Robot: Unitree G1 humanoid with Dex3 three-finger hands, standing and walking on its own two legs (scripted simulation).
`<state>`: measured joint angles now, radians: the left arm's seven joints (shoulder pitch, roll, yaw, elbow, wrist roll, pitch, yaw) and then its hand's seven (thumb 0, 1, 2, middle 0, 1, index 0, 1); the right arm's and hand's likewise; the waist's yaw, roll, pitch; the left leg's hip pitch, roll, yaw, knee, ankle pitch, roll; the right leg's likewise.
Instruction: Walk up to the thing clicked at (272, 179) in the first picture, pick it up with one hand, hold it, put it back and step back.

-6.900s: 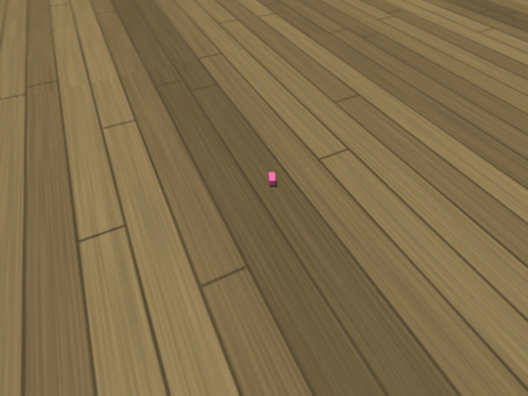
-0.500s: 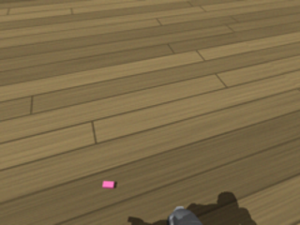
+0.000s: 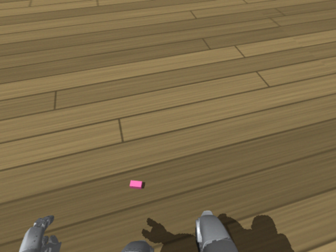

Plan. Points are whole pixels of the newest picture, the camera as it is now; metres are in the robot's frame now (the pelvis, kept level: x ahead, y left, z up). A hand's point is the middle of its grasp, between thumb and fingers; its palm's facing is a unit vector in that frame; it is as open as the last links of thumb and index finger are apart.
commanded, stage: walk up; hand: left
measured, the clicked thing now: (136, 184) +0.54 +0.19 -0.71
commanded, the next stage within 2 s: none
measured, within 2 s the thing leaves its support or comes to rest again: neither
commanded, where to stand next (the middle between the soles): +0.15 -0.02 m, yaw -4 degrees
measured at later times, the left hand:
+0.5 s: hand out of the picture +0.04 +0.24 -0.10, palm faces -0.08 -0.89 -0.45, open 7.4 cm
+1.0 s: hand out of the picture +0.11 +0.30 -0.11, palm faces -0.05 -0.86 -0.50, open 7.4 cm
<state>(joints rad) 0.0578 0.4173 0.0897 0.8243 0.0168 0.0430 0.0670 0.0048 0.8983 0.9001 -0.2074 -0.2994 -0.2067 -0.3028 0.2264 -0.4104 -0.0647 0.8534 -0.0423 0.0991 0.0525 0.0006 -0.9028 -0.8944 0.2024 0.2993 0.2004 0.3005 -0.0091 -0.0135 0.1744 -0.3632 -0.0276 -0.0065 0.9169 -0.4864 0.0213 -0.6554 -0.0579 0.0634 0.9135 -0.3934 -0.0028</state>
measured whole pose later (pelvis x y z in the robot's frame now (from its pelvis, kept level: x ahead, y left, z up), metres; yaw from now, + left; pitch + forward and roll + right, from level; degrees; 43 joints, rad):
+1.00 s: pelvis +0.07 -0.01 +0.02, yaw -2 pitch -2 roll +1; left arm 0.33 0.46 0.06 0.86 0.00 -0.05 0.04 0.01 0.90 0.90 -0.21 -0.30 -0.21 -0.30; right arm 0.27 -0.42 -0.09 0.87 -0.03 0.01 0.05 0.01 -0.90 -0.89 0.20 0.30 0.20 0.30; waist 0.02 0.00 0.15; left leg -0.40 0.01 0.00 0.73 -0.29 -0.02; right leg -0.30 -0.14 0.02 0.89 -0.48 0.02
